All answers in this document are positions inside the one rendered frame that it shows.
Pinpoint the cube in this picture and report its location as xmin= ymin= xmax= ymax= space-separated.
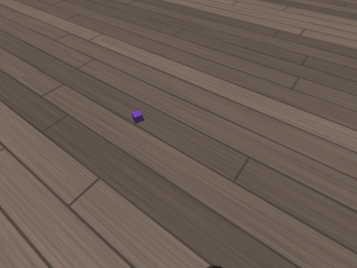
xmin=132 ymin=110 xmax=143 ymax=123

